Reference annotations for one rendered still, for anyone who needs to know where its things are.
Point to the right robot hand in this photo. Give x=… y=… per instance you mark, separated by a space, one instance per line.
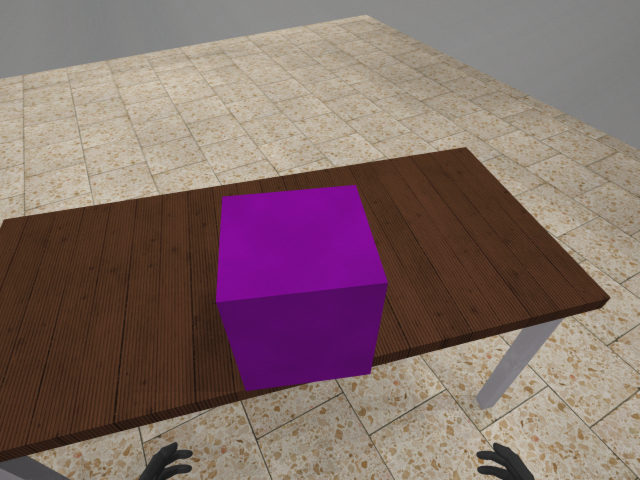
x=516 y=469

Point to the carton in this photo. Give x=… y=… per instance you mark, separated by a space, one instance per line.
x=300 y=286

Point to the left robot hand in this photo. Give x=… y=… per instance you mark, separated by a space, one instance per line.
x=156 y=470

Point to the table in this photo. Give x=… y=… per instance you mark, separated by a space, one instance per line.
x=108 y=314

